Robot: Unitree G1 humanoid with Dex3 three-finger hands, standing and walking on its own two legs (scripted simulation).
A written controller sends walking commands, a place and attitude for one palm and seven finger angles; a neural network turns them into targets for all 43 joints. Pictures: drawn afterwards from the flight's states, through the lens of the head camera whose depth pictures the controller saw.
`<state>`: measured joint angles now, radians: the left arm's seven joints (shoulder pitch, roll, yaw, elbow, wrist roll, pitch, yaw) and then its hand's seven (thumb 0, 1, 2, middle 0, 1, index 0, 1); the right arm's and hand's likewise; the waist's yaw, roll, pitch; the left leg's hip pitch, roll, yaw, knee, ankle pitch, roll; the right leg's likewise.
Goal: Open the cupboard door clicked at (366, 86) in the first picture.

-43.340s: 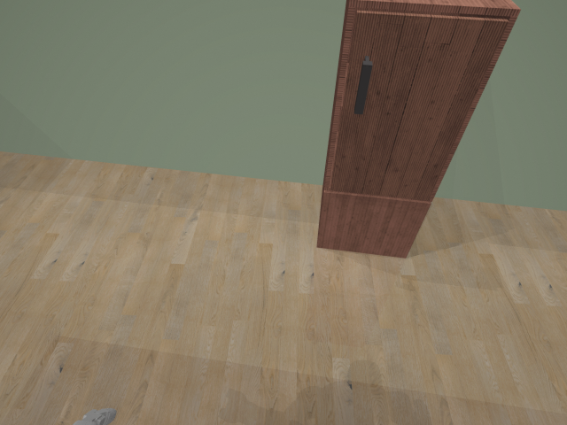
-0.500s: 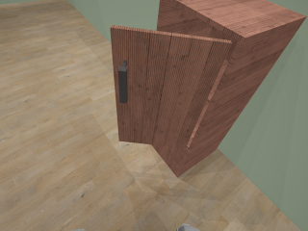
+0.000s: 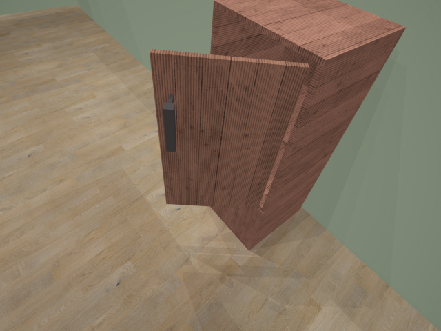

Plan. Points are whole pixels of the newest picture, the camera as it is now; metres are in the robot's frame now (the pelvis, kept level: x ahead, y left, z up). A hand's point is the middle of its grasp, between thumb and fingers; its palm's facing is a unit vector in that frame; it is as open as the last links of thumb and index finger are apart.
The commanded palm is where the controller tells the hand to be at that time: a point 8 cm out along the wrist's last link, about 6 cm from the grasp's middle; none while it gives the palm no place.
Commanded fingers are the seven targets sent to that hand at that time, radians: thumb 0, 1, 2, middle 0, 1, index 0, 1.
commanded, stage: come to a stop and stand still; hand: left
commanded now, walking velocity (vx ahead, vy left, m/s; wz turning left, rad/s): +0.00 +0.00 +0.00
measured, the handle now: (171, 123) +0.59 +0.15 +0.02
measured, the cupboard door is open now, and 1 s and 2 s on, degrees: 50 50 50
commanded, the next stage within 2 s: look again from close up in 0.52 s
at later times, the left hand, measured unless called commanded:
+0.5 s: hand out of the picture -0.04 +0.08 -0.19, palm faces +0.07 -0.99 -0.11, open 7.3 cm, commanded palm none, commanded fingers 0.00 0.90 0.90 -0.20 -0.30 -0.20 -0.30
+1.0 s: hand out of the picture -0.01 +0.16 -0.19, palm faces +0.03 -0.97 -0.23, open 7.3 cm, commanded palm none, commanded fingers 0.00 0.90 0.90 -0.20 -0.30 -0.20 -0.30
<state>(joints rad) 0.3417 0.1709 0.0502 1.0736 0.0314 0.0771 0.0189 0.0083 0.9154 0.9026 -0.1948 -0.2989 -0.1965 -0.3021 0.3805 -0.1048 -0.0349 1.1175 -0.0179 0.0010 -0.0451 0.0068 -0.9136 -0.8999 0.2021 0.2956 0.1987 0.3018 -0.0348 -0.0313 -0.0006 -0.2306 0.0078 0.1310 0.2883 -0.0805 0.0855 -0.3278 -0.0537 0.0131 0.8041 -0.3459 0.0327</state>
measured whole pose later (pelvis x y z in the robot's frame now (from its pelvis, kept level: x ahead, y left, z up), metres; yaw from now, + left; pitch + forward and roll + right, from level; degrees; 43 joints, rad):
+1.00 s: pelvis -0.02 -0.03 -0.02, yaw +0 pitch -1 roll +0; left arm 0.29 0.17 0.00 1.05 0.02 -0.01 0.04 0.01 0.91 0.90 -0.20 -0.30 -0.20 -0.30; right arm 0.28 -0.17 0.01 1.07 -0.02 -0.01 -0.02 0.02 -0.94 -0.90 0.20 0.30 0.20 0.30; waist 0.00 0.01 0.01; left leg -0.26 -0.01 0.05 0.52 -0.24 0.03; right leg -0.19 -0.03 -0.03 0.52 -0.32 0.01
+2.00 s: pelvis +0.05 -0.07 -0.03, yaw +2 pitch -1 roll +1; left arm 0.21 0.18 0.03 0.96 0.04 -0.01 0.04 0.00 0.91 0.90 -0.20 -0.30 -0.20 -0.30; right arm 0.18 -0.19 -0.05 1.03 -0.01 0.03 -0.03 0.01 -0.92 -0.90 0.20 0.30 0.20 0.30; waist 0.02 0.02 0.08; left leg -0.31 0.01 0.02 0.83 -0.51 0.00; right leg -0.33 -0.05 -0.07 0.65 -0.31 -0.02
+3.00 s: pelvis -0.03 -0.05 -0.01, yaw +2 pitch -1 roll +0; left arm 0.35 0.11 -0.01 1.10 0.02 0.00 0.04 0.01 0.91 0.90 -0.20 -0.30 -0.20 -0.30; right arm 0.32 -0.10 0.00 1.14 -0.01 0.00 -0.02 0.01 -0.91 -0.90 0.20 0.30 0.20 0.30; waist 0.00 -0.02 0.01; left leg -0.27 0.00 0.07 0.43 -0.15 0.03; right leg -0.17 0.00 -0.03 0.46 -0.28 -0.01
